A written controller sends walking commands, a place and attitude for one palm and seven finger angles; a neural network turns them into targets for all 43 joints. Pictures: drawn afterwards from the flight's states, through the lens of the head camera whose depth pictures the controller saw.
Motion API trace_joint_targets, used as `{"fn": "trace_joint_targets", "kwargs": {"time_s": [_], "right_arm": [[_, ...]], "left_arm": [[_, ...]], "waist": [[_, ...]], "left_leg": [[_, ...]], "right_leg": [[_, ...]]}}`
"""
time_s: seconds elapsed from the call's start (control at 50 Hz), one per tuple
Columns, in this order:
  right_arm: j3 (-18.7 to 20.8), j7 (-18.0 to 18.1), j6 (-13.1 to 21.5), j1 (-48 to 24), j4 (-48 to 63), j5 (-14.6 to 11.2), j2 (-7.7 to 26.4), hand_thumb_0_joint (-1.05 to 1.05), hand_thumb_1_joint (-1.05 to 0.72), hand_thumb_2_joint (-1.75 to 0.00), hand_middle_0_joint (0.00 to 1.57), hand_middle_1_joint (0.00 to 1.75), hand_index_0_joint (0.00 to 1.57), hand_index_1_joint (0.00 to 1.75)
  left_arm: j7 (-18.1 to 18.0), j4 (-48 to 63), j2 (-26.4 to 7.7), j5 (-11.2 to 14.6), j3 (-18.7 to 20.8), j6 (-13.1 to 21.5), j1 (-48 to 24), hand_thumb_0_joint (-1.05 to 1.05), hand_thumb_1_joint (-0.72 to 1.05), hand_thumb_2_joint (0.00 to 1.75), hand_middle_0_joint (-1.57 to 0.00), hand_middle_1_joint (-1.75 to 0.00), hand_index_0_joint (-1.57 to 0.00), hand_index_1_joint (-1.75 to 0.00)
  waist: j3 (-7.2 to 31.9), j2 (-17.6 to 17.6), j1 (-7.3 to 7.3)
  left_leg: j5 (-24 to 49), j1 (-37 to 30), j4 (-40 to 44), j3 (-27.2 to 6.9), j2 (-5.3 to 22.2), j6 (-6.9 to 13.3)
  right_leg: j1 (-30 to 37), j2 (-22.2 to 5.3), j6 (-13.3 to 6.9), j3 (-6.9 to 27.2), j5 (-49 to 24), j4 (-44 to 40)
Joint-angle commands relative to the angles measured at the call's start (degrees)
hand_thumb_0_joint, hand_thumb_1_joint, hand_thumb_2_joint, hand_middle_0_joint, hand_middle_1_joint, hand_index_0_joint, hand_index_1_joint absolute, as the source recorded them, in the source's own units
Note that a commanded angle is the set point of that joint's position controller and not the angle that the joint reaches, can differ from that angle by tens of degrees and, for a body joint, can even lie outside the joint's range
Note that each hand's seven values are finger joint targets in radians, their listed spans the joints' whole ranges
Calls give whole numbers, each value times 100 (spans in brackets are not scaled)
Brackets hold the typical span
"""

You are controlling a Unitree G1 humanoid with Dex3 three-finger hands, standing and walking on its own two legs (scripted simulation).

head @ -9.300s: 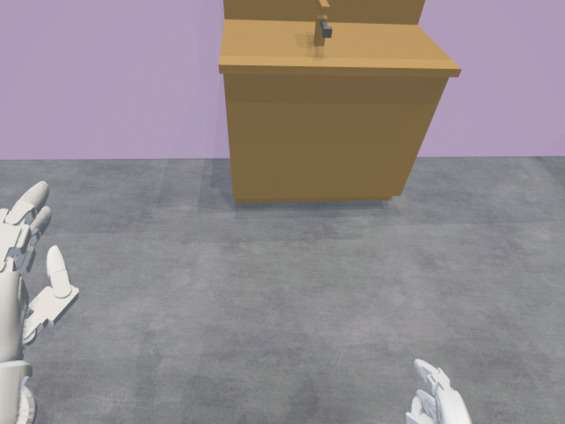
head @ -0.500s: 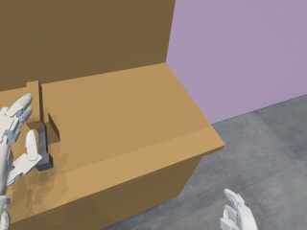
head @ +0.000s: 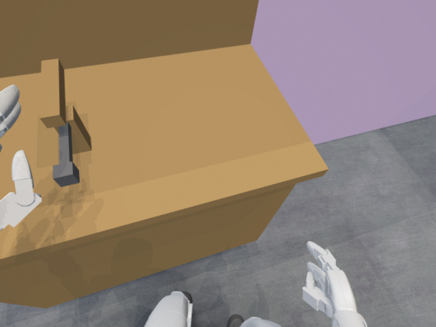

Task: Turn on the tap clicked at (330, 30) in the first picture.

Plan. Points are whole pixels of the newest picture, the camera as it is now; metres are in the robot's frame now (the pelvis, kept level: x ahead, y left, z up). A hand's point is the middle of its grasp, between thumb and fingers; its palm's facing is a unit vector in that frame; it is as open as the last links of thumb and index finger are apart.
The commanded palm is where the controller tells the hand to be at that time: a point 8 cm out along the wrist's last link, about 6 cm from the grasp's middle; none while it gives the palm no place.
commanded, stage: shuffle to correct the standing spot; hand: left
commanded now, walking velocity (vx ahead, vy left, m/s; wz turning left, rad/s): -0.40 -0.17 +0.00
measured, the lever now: (66, 174) +0.30 +0.29 +0.08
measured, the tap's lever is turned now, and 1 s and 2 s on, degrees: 0 0 0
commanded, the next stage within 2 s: come to a stop and stand still in 0.44 s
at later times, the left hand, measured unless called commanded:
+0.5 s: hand (78, 264) +0.16 +0.17 +0.19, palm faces +0.23 -0.80 -0.55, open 7.4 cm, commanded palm +0.11 +0.22 +0.19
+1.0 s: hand out of the picture +0.09 +0.15 +0.20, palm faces +0.42 -0.79 -0.44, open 7.4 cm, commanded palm +0.04 +0.19 +0.19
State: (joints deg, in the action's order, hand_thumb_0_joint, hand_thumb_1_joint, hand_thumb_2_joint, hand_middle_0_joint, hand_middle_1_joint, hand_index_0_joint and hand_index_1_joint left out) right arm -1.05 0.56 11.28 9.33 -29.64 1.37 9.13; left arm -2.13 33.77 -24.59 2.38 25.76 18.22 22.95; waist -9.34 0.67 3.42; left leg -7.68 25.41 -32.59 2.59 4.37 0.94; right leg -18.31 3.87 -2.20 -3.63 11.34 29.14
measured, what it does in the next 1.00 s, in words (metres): walks backwards: left foot, then right foot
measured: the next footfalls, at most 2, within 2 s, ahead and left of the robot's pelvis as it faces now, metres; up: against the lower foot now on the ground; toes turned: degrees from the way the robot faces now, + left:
left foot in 0.20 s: +0.03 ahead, +0.09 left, +0.00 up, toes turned +0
right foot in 0.52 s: -0.03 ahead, -0.18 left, +0.00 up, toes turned +6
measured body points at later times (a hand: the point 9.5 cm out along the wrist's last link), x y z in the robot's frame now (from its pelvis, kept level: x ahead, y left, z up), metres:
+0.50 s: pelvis -0.06 -0.05 +0.00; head +0.01 -0.02 +0.44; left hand +0.14 +0.21 +0.22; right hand +0.09 -0.27 -0.08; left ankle -0.01 +0.09 -0.73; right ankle -0.05 -0.22 -0.72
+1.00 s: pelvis -0.11 -0.10 +0.00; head -0.09 -0.09 +0.45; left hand +0.06 +0.19 +0.22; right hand +0.06 -0.31 -0.08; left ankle -0.11 +0.01 -0.70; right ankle -0.06 -0.19 -0.73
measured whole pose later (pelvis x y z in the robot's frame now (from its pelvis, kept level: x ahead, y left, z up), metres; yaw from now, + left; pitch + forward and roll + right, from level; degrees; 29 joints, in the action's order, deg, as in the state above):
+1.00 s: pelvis -0.11 -0.10 +0.00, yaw +3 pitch -2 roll -2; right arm 0.6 -0.4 6.8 13.5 -34.8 -1.6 10.6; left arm -5.4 31.6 -23.6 2.7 23.4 14.2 26.9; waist -3.6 -0.9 0.2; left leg -22.5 20.0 -47.6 -4.2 -1.7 1.1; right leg -15.1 2.7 -3.0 -3.8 13.3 30.4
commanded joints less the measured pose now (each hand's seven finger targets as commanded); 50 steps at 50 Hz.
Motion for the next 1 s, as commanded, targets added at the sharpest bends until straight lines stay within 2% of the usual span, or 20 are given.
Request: {"fn": "trace_joint_targets", "kwargs": {"time_s": [0.0, 0.04, 0.08, 0.14, 0.16, 0.18, 0.22, 0.34, 0.42, 0.48, 0.52, 0.56, 0.66, 0.7, 0.74, 0.8, 0.86, 0.88, 0.92, 0.98], "right_arm": [[494, 154, 344, 185, 553, -23, 792, 0, -90, -90, 20, 30, 20, 30], [545, 207, 432, 131, 382, -52, 719, 0, -90, -90, 20, 30, 20, 30], [437, 213, 435, -115, 306, -10, 626, 0, -90, -90, 20, 30, 20, 30], [390, 279, 459, 105, 161, 63, 650, 0, -90, -90, 20, 30, 20, 30], [435, 323, 460, 138, 185, 43, 721, 0, -90, -90, 20, 30, 20, 30], [476, 302, 476, -37, 228, 106, 759, 0, -90, -90, 20, 30, 20, 30], [625, 141, 452, 214, 125, 198, 842, 0, -90, -90, 20, 30, 20, 30], [793, -146, 226, 137, 637, -58, 927, 0, -90, -90, 20, 30, 20, 30], [695, -81, 74, 88, 787, -182, 960, 0, -90, -90, 20, 30, 20, 30], [678, -53, -108, 328, 646, -225, 979, 0, -90, -90, 20, 30, 20, 30], [618, -10, -97, 275, 505, -279, 818, 0, -90, -90, 20, 30, 20, 30], [671, 55, -98, 6, 488, -372, 1006, 0, -90, -90, 20, 30, 20, 30], [435, 124, -126, -92, 331, -309, 823, 0, -90, -90, 20, 30, 20, 30], [562, 107, 12, -49, 391, -230, 955, 0, -90, -90, 20, 30, 20, 30], [465, 5, 57, -271, 369, -92, 825, 0, -90, -90, 20, 30, 20, 30], [511, -89, 168, -76, 374, -204, 942, 0, -90, -90, 20, 30, 20, 30], [518, -130, 48, 93, 417, -308, 896, 0, -90, -90, 20, 30, 20, 30], [496, -108, -22, 155, 429, -305, 843, 0, -90, -90, 20, 30, 20, 30], [623, -7, -149, 223, 443, -352, 975, 0, -90, -90, 20, 30, 20, 30], [412, 68, -253, -24, 281, -293, 800, 0, -90, -90, 20, 30, 20, 30]], "left_arm": [[-37, 1027, -776, 146, 540, 413, -135, 0, 90, 90, -20, -30, -20, -30], [-108, 958, -1032, 161, 751, 418, -232, 0, 90, 90, -20, -30, -20, -30], [-187, 897, -1029, 84, 821, 308, 9, 0, 90, 90, -20, -30, -20, -30], [-223, 854, -924, 112, 765, 385, 102, 0, 90, 90, -20, -30, -20, -30], [-224, 818, -897, 110, 709, 460, 150, 0, 90, 90, -20, -30, -20, -30], [-230, 980, -950, 40, 675, 523, 65, 0, 90, 90, -20, -30, -20, -30], [-69, 846, -716, -40, 650, 557, -61, 0, 90, 90, -20, -30, -20, -30], [-63, 2144, -709, 79, 682, 292, 411, 0, 90, 90, -20, -30, -20, -30], [-172, 1698, -1006, 104, 926, -29, 605, 0, 90, 90, -20, -30, -20, -30], [-228, 976, -1299, 35, 1107, -183, 471, 0, 90, 90, -20, -30, -20, -30], [-285, 689, -1523, 155, 1209, -227, 192, 0, 90, 90, -20, -30, -20, -30], [-332, 741, -1022, 199, 756, -371, -119, 0, 90, 90, -20, -30, -20, -30], [-496, 989, -751, 126, 435, -253, -105, 0, 90, 90, -20, -30, -20, -30], [-585, 1570, -837, -5, 364, -102, -600, 0, 90, 90, -20, -30, -20, -30], [-528, 1623, -891, -46, 300, -93, -690, 0, 90, 90, -20, -30, -20, -30], [-566, 1734, -832, -151, 286, -69, -687, 0, 90, 90, -20, -30, -20, -30], [-497, 1009, -839, -73, 454, -142, -45, 0, 90, 90, -20, -30, -20, -30], [-481, 516, -863, -28, 555, -178, 318, 0, 90, 90, -20, -30, -20, -30], [-430, 111, -564, 140, 364, -350, 360, 0, 90, 90, -20, -30, -20, -30], [-448, -137, -560, 163, 305, -451, 85, 0, 90, 90, -20, -30, -20, -30]], "waist": [[1731, 236, -279], [1764, 855, -211], [1687, 722, -157], [1569, 249, -303], [1599, -382, -342], [1516, -1300, -341], [1510, -973, -260], [1866, -1664, -113], [1494, -1673, -296], [1316, -245, -430], [1304, 1279, -436], [1112, 1973, -388], [815, -624, -518], [861, -1758, -384], [678, -2524, -489], [1128, -1593, -313], [1457, -466, -347], [1433, 179, -377], [845, 1470, -323], [765, 808, -424]], "left_leg": [[-1248, -1234, -460, -95, -146, -113], [-1454, -1238, -1866, -17, -602, -200], [-1694, -731, -1784, -274, -539, -208], [-562, -823, 1063, -322, -302, -145], [1280, -1340, 1579, -1066, 420, 28], [4000, -2136, 1439, -2198, 1659, 319], [5548, -3024, 889, -1725, 2067, 891], [2791, -2122, 524, -789, 1170, 381], [-334, -801, 538, -989, 983, 357], [-2350, 34, -878, -431, 128, 84], [-2292, 226, -3430, 87, -642, -151], [-2068, -390, -3749, -850, -215, -89], [-760, -1302, 935, -247, -475, 17], [674, -1576, 1516, -1830, 575, 527], [348, -1008, 1614, -2719, 787, 662], [655, -1167, 718, -1566, 434, 625], [-747, -714, -253, -990, -127, 335], [-1300, -523, -819, -765, -407, 206], [-1774, -326, -1941, -672, -656, -25], [-1458, -612, -1540, -786, -330, 18]], "right_leg": [[-473, -1226, -432, 1285, -279, -1187], [-814, -2073, -844, 1971, 293, -1743], [-266, -2148, -1171, 1978, -724, -1414], [473, -1340, -521, 963, -1884, -66], [111, -796, -113, 619, -1784, 854], [-1044, -330, 154, 409, 87, 2044], [-2230, 13, 139, 883, 1808, 3828], [-673, -429, 46, 300, 722, 1881], [610, -406, 191, -195, 524, 280], [1102, -846, 42, -80, 143, -524], [817, -1932, -656, 510, -1072, -907], [-635, -2462, -1065, 1475, 781, -1134], [-262, -1090, -154, -10, 790, 929], [-761, -293, 113, -34, 1903, 2501], [-622, -393, 172, 453, 1819, 2419], [493, -370, 112, 261, 944, 432], [1584, -641, -8, 379, -419, -860], [1520, -1103, -220, 957, -411, -1115], [92, -2129, -867, 2785, 1966, -1928], [-487, -1973, -905, 2134, 1603, -1436]]}}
